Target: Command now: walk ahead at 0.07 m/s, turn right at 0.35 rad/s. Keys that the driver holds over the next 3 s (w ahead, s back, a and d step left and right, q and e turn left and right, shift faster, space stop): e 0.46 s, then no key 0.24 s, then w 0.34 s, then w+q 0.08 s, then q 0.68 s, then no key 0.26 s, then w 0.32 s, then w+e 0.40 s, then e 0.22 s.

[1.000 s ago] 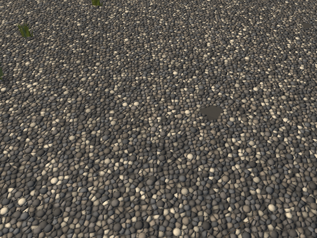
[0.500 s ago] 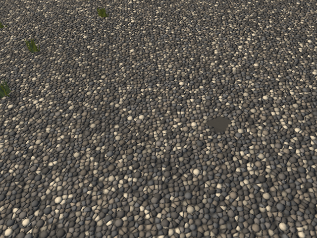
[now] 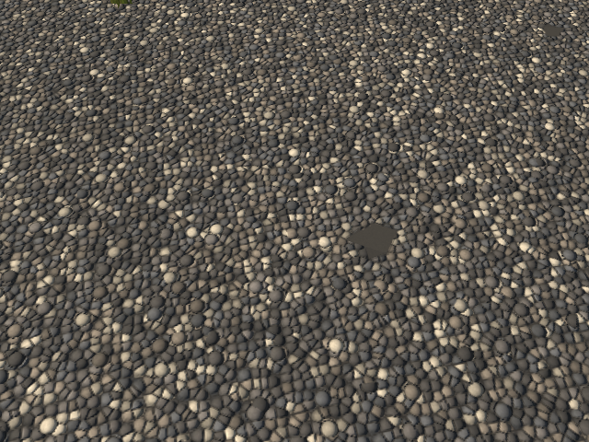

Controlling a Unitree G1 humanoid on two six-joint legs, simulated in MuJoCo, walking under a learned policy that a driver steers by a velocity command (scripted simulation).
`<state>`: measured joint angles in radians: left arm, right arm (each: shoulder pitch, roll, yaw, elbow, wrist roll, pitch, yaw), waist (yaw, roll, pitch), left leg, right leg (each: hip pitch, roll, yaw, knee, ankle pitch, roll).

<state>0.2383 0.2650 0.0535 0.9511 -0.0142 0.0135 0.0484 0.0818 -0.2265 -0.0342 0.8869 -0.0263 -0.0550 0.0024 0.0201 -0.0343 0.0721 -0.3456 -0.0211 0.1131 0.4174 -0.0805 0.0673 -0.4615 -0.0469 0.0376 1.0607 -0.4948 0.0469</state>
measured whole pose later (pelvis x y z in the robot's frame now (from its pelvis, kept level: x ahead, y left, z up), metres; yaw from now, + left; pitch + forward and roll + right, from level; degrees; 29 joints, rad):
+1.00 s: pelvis +0.10 -0.05 +0.02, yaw -20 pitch +2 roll +0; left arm 0.17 0.29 0.07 0.80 -0.02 -0.05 0.00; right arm 0.31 -0.27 -0.06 0.98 0.02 -0.06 -0.02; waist -0.06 -0.01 0.00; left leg -0.09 0.02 -0.03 0.29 -0.22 0.00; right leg -0.44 -0.03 0.00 0.73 -0.30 0.02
